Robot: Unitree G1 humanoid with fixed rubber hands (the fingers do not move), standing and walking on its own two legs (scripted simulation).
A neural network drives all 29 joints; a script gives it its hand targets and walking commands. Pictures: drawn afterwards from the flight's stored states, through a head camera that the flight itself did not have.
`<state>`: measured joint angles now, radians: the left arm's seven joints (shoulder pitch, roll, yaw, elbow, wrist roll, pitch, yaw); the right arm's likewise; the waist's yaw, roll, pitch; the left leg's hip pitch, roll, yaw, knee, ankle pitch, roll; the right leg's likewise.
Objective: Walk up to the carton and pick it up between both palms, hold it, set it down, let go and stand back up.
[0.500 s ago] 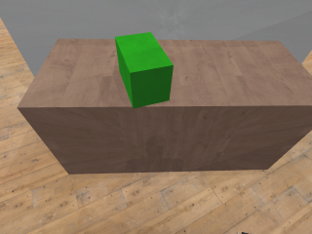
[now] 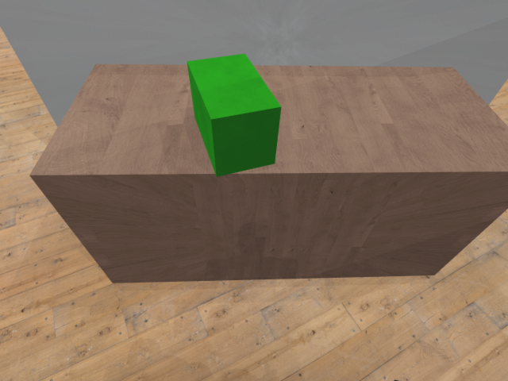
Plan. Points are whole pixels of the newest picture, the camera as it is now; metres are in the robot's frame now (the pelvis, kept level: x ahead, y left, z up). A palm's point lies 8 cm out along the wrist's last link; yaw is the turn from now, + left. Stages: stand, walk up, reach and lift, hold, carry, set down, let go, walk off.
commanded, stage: walk up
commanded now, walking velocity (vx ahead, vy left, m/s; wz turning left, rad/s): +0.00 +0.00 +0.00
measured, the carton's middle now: (231, 112) +0.75 +0.05 -0.02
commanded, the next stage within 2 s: none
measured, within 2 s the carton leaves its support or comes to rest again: neither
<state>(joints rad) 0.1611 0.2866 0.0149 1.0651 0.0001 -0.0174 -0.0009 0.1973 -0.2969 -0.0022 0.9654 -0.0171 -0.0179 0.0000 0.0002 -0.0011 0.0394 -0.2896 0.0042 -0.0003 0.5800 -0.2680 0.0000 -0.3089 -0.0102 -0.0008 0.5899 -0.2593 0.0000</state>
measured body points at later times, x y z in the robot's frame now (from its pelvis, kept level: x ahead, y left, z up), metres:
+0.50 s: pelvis +0.05 +0.06 -0.01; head +0.06 +0.08 +0.44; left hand +0.11 +0.36 -0.14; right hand +0.13 -0.26 -0.11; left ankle +0.07 +0.15 -0.73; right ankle +0.03 -0.11 -0.70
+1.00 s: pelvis +0.18 +0.02 -0.01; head +0.19 +0.03 +0.44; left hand +0.25 +0.33 -0.13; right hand +0.26 -0.29 -0.13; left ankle +0.11 +0.14 -0.68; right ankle +0.25 -0.10 -0.73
